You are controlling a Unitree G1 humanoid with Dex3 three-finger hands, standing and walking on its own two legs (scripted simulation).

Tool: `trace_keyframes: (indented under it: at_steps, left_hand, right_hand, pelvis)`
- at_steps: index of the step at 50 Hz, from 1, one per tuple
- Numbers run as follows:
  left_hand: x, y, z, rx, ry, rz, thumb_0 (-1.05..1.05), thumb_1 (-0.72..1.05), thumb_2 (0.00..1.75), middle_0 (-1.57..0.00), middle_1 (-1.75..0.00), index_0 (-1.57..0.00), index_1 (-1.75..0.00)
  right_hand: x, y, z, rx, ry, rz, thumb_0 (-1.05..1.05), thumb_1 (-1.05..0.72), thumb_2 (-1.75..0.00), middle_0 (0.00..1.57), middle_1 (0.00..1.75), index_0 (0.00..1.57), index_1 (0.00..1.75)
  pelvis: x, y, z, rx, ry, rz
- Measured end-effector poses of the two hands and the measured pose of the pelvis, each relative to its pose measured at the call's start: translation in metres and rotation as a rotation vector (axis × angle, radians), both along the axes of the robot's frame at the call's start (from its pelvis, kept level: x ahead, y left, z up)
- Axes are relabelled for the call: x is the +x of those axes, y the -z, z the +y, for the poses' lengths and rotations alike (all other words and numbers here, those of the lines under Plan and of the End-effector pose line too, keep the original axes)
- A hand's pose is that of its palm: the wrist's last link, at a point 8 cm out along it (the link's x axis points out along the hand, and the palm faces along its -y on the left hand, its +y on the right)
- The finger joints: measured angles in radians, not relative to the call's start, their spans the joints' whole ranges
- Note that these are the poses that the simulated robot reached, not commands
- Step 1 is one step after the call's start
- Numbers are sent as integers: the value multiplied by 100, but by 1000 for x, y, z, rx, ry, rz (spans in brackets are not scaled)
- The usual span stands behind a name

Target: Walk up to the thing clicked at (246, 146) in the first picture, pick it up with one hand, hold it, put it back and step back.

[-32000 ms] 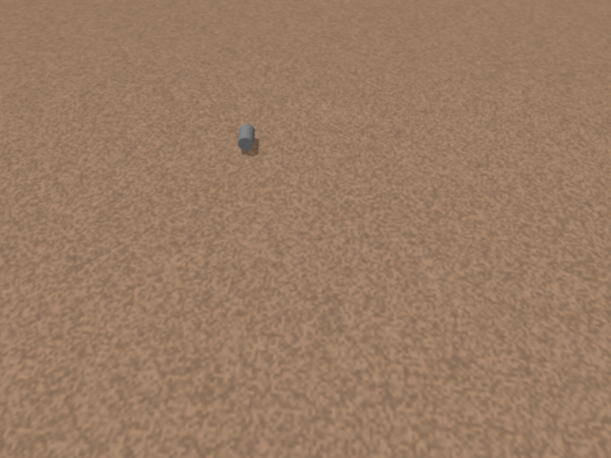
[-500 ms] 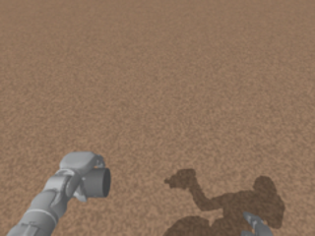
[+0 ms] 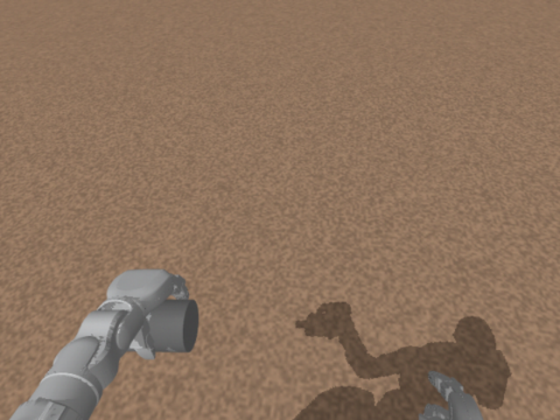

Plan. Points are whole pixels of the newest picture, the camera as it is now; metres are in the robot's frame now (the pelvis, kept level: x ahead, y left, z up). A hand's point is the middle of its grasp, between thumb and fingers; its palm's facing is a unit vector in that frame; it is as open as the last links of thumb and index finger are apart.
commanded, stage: hold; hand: left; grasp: from above
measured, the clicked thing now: (142, 324) +0.29 +0.24 -0.08
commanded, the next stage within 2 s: crouch in 0.22 s
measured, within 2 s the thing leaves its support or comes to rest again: neither
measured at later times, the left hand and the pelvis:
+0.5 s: hand (150, 319) +0.28 +0.22 -0.05, palm faces -0.49 -0.05 -0.87, open 10.4 cm; pelvis +0.00 +0.00 +0.00, yaw +0 degrees
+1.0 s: hand (179, 334) +0.34 +0.24 -0.26, palm faces -0.42 +0.05 -0.90, open 10.5 cm; pelvis -0.03 +0.01 -0.14, yaw +0 degrees
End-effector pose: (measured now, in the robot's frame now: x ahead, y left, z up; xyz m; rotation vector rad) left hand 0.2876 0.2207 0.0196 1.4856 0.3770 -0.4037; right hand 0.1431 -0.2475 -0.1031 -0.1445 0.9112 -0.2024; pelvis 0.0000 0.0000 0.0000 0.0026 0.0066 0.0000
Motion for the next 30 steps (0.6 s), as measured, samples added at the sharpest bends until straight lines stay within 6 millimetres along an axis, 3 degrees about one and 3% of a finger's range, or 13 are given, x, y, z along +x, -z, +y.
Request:
trace_keyframes:
  at_steps: [21,30]
  left_hand:
    - [3,3,2,1,-5,1,-2,0,33,-76,-31,-77,-31]
    - [4,35,5,4,15,8,-2,-1,36,-76,-31,-77,-32]
  right_hand:
    - [-4,1,-3,-5,9,23,1,-90,-90,20,30,20,30]
    - [-11,8,-7,-28,0,69,1,-89,-89,20,30,20,30]
  pelvis:
    - [2,-1,0,0,-2,3]
    - [-2,7,-1,-2,-13,55]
